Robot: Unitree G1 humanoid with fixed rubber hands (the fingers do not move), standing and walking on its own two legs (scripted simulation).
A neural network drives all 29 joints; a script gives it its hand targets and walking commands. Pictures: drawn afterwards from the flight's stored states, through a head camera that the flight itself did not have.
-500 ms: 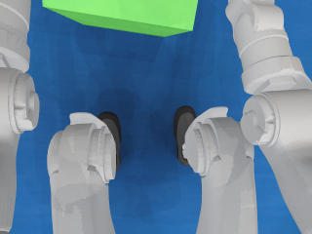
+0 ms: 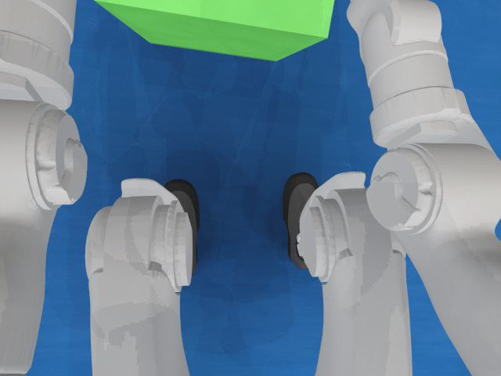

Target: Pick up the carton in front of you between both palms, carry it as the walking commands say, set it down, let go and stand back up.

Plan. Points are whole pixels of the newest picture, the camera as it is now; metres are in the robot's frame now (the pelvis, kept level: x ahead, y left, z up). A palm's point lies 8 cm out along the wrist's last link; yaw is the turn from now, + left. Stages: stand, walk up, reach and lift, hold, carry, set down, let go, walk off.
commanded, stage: reach and lift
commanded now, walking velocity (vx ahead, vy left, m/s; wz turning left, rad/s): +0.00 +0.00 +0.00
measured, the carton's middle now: out of the picture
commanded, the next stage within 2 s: none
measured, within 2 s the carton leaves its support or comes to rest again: leaves its support in 0.16 s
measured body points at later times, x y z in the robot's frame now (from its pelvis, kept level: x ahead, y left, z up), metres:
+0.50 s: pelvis +0.00 -0.01 +0.06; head +0.29 +0.04 +0.40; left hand +0.54 +0.19 -0.02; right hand +0.54 -0.11 -0.02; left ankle +0.10 +0.12 -0.33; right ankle +0.12 -0.14 -0.33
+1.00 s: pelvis +0.02 -0.01 +0.17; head +0.25 +0.03 +0.56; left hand +0.49 +0.19 +0.11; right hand +0.51 -0.12 +0.12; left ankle +0.10 +0.12 -0.33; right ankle +0.12 -0.14 -0.33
